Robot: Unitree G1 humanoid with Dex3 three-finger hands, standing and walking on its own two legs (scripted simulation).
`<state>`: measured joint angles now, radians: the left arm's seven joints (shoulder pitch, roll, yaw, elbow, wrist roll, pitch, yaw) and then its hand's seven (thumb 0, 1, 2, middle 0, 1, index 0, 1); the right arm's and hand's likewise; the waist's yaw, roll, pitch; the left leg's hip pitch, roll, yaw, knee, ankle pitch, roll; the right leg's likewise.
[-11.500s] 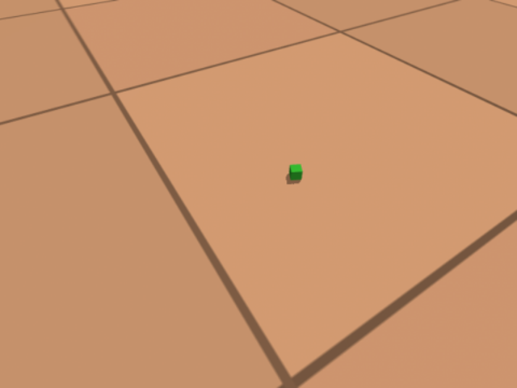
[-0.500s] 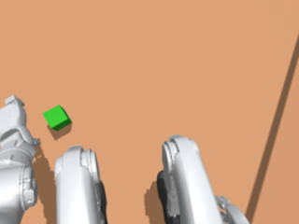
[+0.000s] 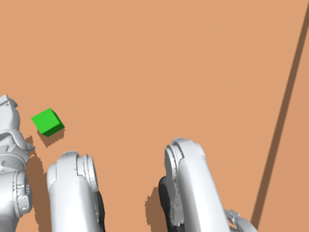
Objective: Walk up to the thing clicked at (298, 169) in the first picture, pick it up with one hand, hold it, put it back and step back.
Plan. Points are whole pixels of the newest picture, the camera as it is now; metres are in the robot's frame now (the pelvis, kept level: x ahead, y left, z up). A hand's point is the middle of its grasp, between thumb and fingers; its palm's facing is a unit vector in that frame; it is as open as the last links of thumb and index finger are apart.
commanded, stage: rise first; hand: left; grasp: from above
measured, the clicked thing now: (48, 122) +0.45 +0.29 -0.30
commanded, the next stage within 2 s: approach in 1.66 s
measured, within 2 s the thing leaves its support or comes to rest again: neither
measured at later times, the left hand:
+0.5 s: hand (21, 129) +0.41 +0.33 -0.19, palm faces -0.32 -0.26 -0.91, open 13.6 cm
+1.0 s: hand (22, 128) +0.41 +0.32 -0.19, palm faces -0.34 -0.27 -0.90, open 13.4 cm
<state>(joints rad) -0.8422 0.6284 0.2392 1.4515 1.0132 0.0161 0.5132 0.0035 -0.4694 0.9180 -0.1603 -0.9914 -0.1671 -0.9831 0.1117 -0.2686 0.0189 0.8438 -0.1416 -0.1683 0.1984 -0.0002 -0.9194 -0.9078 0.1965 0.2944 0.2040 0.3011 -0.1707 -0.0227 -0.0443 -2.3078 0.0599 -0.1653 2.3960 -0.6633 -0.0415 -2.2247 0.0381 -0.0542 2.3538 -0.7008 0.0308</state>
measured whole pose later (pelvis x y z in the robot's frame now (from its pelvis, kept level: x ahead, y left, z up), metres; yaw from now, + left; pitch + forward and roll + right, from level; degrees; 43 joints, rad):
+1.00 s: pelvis +0.00 +0.00 -0.01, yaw -1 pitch +31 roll -7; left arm -0.88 0.65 0.24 1.50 1.00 0.03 0.52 0.00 -0.42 0.88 -0.26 -0.88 -0.24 -0.90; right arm 0.12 -0.29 0.05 0.84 -0.16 -0.21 0.26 0.00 -0.93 -0.91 0.20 0.29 0.20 0.30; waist -0.20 -0.01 -0.01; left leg -2.32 0.06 -0.19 2.43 -0.66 -0.04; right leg -2.23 0.04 -0.07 2.37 -0.69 0.04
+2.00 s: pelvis +0.00 +0.00 -0.01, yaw -1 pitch +32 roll -6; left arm -0.95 0.63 0.19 1.59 1.00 0.05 0.60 0.00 -0.46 0.90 -0.26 -0.84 -0.23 -0.87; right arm 0.11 -0.29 0.05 0.87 -0.18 -0.24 0.27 0.00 -0.92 -0.91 0.20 0.29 0.20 0.30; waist -0.22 -0.02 -0.04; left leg -2.33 0.05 -0.18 2.41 -0.65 -0.05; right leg -2.25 0.04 -0.06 2.36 -0.69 0.03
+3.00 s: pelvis +0.00 +0.00 -0.02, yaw -3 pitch +30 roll -9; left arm -1.03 0.74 0.23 1.77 1.06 -0.01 0.68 0.00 -0.56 0.99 -0.13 -0.94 -0.10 -0.97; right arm 0.10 -0.30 0.13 0.84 -0.23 -0.30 0.32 0.00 -0.91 -0.91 0.19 0.29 0.20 0.30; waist -0.30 -0.08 0.08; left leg -2.34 0.05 -0.23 2.48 -0.67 -0.05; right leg -2.24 0.05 -0.10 2.39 -0.69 0.04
